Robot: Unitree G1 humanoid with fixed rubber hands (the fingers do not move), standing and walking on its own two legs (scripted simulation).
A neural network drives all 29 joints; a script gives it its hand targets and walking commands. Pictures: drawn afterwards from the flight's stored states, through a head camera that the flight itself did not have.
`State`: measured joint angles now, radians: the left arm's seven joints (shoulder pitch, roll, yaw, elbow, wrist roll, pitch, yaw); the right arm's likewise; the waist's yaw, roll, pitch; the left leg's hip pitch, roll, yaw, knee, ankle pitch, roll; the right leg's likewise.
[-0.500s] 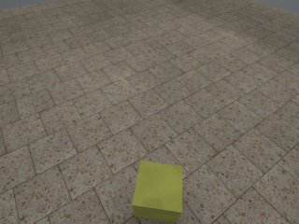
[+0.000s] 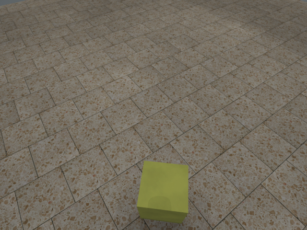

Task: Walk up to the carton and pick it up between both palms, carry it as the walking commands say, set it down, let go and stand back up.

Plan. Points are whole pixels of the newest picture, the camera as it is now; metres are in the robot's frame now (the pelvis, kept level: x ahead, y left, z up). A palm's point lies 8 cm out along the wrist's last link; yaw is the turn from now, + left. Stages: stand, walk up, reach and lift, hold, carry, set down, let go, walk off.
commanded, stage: reach and lift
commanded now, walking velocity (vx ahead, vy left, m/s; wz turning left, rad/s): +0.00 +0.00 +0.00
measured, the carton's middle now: (163, 193) +0.39 -0.02 -0.62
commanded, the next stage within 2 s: none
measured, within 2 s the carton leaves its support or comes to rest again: neither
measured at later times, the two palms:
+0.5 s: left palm out of the picture +0.13 +0.19 -0.16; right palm out of the picture +0.12 -0.23 -0.15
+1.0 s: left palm (109, 195) +0.26 +0.18 -0.18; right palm (230, 205) +0.24 -0.23 -0.19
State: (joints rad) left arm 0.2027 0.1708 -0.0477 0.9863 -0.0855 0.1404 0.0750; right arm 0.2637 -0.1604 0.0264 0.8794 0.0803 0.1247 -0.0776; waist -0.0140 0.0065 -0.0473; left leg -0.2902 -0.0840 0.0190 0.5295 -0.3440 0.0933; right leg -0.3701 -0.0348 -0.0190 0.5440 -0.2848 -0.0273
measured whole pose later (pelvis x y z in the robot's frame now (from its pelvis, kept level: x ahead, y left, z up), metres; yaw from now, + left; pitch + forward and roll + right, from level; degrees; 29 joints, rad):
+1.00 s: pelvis -0.13 -0.04 -0.09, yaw +0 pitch +18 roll +0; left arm -0.74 0.31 0.14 0.87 -0.03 0.40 -0.10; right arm -0.65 -0.09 -0.19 0.65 0.04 0.48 -0.15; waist -0.03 0.01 0.17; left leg -1.04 -0.03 0.01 1.11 -0.39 0.03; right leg -1.08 0.01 -0.02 1.04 -0.28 -0.01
